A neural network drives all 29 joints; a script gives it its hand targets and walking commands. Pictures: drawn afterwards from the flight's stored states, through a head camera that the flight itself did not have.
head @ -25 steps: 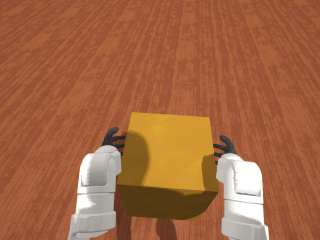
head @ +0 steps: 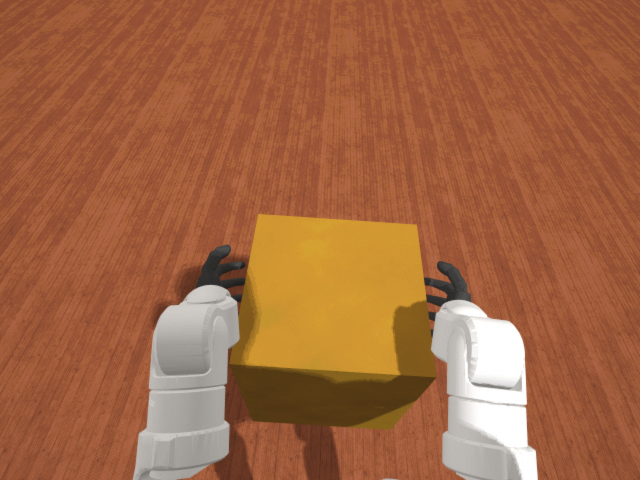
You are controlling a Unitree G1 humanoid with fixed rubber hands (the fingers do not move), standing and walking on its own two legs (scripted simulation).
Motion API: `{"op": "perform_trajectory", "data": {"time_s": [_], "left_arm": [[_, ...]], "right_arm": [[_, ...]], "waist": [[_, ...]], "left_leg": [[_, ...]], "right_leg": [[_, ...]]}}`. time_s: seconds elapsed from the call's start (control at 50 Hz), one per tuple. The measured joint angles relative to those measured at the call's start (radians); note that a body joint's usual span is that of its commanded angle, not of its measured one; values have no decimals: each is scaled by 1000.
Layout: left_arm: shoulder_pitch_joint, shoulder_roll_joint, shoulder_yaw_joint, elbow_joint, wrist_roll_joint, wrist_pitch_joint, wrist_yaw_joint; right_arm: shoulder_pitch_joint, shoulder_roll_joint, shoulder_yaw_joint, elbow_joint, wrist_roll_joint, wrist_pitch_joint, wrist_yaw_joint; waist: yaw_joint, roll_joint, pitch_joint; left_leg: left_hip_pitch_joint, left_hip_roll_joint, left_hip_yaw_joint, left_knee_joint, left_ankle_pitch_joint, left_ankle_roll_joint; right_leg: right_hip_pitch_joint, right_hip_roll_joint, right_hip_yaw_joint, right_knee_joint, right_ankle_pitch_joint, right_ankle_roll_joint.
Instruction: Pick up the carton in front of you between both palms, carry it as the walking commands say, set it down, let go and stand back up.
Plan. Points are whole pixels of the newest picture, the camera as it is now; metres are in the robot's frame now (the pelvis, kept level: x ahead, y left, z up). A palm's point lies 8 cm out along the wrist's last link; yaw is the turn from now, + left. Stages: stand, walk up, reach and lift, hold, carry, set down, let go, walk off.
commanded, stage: carry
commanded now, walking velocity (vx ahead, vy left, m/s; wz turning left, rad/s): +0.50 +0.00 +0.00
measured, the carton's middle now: (329, 329) +0.32 +0.00 -0.03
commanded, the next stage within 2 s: none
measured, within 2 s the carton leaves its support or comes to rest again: neither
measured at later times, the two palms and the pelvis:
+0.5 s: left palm (268, 141) +0.62 +0.11 +0.07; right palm (428, 153) +0.63 -0.17 +0.05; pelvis +0.33 -0.05 +0.00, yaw +4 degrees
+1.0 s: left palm (266, 62) +0.87 +0.14 +0.08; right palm (399, 72) +0.88 -0.14 +0.07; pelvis +0.58 -0.01 -0.01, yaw +1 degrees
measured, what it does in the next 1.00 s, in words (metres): walks ahead: right foot, then left foot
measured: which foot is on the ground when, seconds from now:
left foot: down 0.00-0.32, up 0.34-0.72, down 0.74-1.00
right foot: up 0.00-0.28, down 0.30-0.78, up 0.80-0.94, down 0.96-1.00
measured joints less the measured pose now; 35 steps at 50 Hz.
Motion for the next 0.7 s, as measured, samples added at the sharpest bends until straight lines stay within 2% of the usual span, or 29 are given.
{"op": "perform_trajectory", "data": {"time_s": [0.14, 0.26, 0.3, 0.32, 0.36, 0.4, 0.44, 0.5, 0.58, 0.7], "left_arm": [[-9, -4, -15, -61, 14, -11, -9], [-6, -3, -8, -49, 12, 4, -8], [-15, -5, -1, -21, 14, 2, -13], [-20, -7, -3, 8, 17, -11, -17], [-31, -11, -3, 61, 21, -26, -19], [-26, -10, -1, 78, 12, -28, -15], [-14, -6, 1, 70, 2, -33, -13], [-1, -2, 4, 41, -7, -46, -11], [4, 0, 3, -2, -11, -56, -12], [-17, -7, -3, -50, 6, -41, -28]], "right_arm": [[-8, 3, -2, -67, -2, -8, 8], [-9, 3, 6, -48, -28, 6, 25], [-8, 1, 3, -37, -32, 11, 23], [-7, -2, -3, -26, -31, 8, 20], [3, -4, -19, -7, -26, 5, 13], [13, -4, -19, 0, -18, 6, 2], [15, -5, -8, 1, -8, 4, -10], [10, -4, 6, -6, -6, -11, -13], [7, -2, 20, -35, -14, -28, -5], [4, -1, 18, -102, -8, -12, -11]], "waist": [[11, 3, -11], [15, 12, -49], [13, 24, -53], [18, 49, -51], [26, 54, -29], [24, 45, 3], [22, 41, 27], [24, 34, 43], [20, 29, 38], [5, 29, 16]], "left_leg": [[198, -11, -16, -146, -53, -32], [364, -2, -28, -145, -195, -91], [379, 22, -33, -33, -289, -111], [337, 56, -39, 99, -306, -110], [178, 52, -119, 454, -296, -97], [21, 26, -163, 700, -266, -73], [-100, 28, -166, 757, -202, -60], [-227, 46, -156, 674, -131, -65], [-309, 58, -134, 468, -56, -86], [-264, 18, -63, 164, 155, -84]], "right_leg": [[-113, -27, -36, -344, 183, 20], [-35, 8, -106, -564, 290, -9], [33, 32, -138, -614, 282, -34], [33, 44, -152, -569, 260, -63], [46, 44, -159, -519, 187, -90], [96, 39, -159, -555, 168, -80], [154, 44, -157, -615, 165, -77], [233, 51, -147, -697, 157, -76], [335, 53, -131, -770, 127, -61], [469, 47, -124, -757, 3, -12]]}}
